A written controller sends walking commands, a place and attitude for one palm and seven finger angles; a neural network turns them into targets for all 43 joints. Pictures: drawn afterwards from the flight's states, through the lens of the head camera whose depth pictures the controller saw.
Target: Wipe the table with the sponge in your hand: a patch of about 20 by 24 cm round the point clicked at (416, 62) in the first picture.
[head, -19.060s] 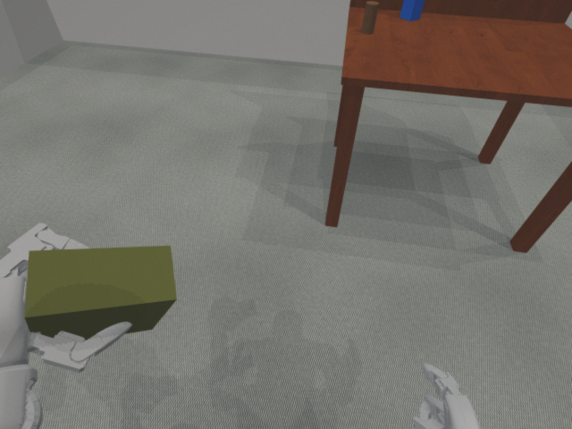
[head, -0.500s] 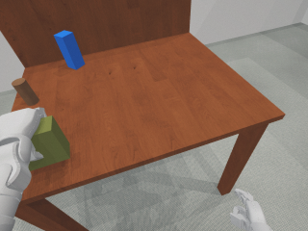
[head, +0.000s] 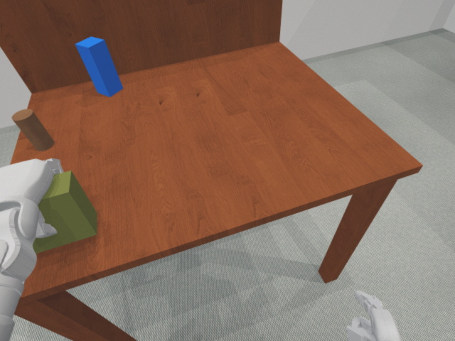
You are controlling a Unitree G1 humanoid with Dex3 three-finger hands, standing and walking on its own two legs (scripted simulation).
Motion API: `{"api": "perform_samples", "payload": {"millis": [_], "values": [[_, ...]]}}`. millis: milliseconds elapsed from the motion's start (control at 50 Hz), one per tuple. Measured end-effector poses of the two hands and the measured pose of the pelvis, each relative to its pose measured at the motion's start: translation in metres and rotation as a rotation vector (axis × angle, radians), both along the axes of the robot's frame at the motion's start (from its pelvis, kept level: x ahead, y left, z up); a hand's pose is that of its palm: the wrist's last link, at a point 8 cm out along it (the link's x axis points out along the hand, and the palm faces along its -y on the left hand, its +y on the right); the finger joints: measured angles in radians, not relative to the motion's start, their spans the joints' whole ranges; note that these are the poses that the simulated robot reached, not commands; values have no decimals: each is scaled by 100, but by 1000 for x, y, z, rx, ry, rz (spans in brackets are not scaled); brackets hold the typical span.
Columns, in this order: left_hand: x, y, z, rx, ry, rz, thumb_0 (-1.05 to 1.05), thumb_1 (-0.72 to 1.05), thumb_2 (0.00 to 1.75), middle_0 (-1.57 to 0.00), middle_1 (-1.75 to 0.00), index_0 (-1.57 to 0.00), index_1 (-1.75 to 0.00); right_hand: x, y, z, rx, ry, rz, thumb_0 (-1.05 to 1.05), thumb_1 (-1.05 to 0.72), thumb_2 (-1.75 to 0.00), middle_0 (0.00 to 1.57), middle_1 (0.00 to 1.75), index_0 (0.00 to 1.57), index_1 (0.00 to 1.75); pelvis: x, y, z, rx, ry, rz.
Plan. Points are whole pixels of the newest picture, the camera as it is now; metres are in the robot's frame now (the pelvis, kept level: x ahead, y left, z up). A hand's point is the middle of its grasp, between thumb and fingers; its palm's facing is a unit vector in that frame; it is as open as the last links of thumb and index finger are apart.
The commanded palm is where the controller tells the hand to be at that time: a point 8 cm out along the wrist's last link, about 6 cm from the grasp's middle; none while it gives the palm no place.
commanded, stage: move the sponge above the wiping area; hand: left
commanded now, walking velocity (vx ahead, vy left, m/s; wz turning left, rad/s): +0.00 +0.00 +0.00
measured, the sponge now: (51, 221) +0.28 +0.37 +0.06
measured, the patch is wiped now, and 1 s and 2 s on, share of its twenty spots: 0.00 0.00 0.00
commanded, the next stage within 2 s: lower the sponge onto the table in 1.16 s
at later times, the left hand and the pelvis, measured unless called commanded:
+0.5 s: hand (43, 216) +0.27 +0.36 +0.10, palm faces -0.08 -0.05 -1.00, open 10.0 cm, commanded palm +0.25 +0.35 +0.18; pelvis +0.00 +0.01 +0.00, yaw +1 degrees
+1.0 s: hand (57, 219) +0.27 +0.34 +0.08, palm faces -0.14 -0.06 -0.99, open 10.0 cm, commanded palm +0.26 +0.36 +0.18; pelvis +0.00 +0.00 +0.00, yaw +0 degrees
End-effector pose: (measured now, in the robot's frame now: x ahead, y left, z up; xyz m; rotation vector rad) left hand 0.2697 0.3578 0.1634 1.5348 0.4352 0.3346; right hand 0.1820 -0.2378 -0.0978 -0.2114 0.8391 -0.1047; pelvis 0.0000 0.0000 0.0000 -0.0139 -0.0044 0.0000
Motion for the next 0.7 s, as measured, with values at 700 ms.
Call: {"api": "perform_samples", "payload": {"millis": [700], "values": [[3, -17, 12, 17, -114, -91, 0, -49, 103, -74, -133, -75, -133, 14, 26, 12, 29, -49, 53, 1, -90, -90, 20, 30, 20, 30, -2, 5, 2, 0, -19, -12]]}}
